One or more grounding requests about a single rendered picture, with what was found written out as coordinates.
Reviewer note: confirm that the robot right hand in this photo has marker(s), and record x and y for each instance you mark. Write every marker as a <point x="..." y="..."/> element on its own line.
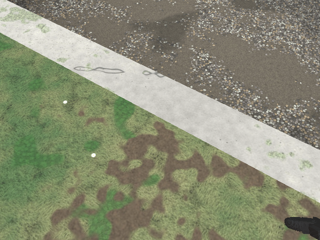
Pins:
<point x="305" y="225"/>

